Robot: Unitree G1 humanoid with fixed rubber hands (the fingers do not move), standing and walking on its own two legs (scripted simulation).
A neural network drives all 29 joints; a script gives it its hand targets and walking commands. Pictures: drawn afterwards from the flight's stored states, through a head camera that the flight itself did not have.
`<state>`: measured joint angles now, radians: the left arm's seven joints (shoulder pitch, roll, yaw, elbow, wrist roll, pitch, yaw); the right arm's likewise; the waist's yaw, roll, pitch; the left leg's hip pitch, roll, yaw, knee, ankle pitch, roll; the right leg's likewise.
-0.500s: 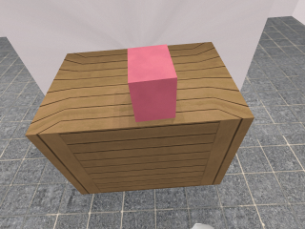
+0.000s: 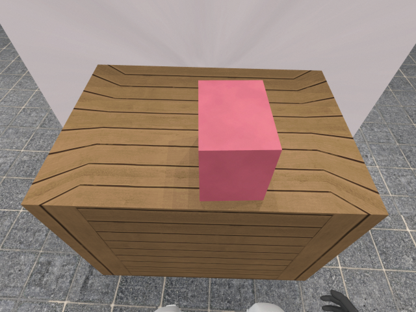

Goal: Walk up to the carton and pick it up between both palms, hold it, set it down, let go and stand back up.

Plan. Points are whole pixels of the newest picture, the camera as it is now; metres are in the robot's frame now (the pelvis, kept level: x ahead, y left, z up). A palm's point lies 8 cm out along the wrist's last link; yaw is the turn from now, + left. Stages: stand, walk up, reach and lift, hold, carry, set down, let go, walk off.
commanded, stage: walk up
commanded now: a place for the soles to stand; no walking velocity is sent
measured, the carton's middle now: (231, 140) +0.50 -0.04 +0.00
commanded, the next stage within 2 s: none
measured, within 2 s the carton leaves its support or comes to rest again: neither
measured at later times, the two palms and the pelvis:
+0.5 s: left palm (97, 298) +0.17 +0.23 -0.07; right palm out of the picture +0.14 -0.27 -0.08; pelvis +0.03 -0.02 +0.01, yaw -1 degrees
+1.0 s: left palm out of the picture +0.10 +0.24 -0.09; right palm out of the picture +0.11 -0.27 -0.09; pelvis +0.03 -0.01 +0.02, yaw -2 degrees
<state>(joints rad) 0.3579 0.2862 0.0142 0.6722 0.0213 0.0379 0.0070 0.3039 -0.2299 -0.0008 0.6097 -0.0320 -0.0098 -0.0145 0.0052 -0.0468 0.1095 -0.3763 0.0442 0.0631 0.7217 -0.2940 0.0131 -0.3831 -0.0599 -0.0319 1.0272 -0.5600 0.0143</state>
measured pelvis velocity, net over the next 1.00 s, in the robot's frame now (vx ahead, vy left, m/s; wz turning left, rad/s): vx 0.03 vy -0.01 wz -0.03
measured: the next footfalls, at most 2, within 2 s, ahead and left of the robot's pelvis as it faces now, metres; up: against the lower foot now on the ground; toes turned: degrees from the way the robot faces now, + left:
right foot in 0.08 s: +0.07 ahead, -0.14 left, +0.00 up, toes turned -3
